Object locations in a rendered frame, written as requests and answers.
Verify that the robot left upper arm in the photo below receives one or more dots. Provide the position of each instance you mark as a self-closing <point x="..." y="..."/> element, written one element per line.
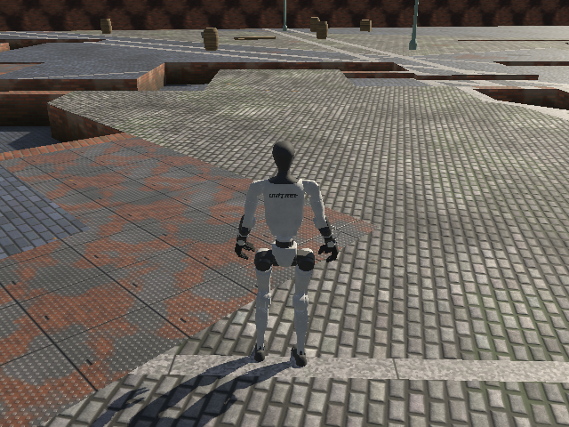
<point x="251" y="202"/>

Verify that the left robot forearm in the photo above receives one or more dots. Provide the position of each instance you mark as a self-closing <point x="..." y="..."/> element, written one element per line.
<point x="243" y="233"/>

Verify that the right robot forearm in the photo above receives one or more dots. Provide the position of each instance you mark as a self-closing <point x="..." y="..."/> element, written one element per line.
<point x="327" y="234"/>

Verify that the robot right upper arm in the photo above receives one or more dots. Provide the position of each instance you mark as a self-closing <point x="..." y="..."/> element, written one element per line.
<point x="316" y="201"/>

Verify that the left robot hand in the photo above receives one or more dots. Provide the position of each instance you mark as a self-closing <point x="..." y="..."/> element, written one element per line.
<point x="247" y="246"/>

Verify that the robot head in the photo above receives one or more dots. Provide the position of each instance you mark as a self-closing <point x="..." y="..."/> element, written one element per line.
<point x="283" y="154"/>

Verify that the robot left thigh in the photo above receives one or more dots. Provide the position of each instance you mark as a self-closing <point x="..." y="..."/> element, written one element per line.
<point x="263" y="261"/>

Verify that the right robot hand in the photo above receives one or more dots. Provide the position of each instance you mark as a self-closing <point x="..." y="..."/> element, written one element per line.
<point x="327" y="250"/>

